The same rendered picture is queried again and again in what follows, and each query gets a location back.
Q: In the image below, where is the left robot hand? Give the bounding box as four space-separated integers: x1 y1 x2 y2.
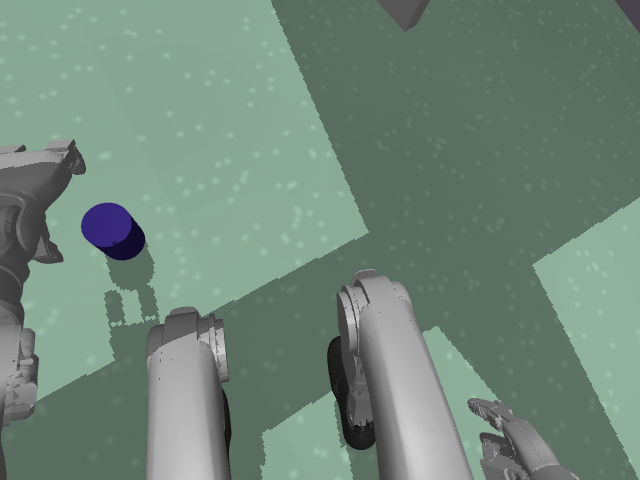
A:
0 139 86 264

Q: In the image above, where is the left robot arm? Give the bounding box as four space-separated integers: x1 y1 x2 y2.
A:
0 189 46 480

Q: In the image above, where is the can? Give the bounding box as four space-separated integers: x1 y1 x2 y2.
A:
81 203 145 260

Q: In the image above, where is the right robot foot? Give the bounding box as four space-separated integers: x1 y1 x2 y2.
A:
327 336 375 450

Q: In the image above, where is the right robot hand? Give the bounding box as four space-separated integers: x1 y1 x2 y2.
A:
467 398 561 480

